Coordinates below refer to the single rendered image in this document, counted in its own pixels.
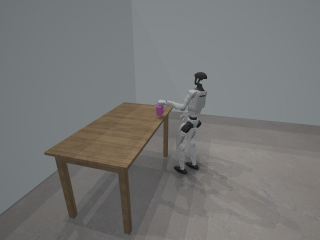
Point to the sponge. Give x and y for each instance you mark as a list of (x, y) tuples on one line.
[(159, 110)]

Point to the left robot forearm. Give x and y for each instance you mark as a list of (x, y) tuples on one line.
[(173, 104)]

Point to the right robot hand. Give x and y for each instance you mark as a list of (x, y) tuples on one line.
[(185, 115)]

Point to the left robot hand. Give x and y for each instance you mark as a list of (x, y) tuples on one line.
[(161, 102)]

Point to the robot left upper arm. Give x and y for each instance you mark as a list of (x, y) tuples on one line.
[(190, 94)]

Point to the robot torso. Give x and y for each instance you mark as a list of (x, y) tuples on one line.
[(194, 107)]

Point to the table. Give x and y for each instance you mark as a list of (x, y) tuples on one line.
[(110, 143)]

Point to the robot right thigh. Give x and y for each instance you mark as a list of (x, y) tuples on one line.
[(190, 135)]

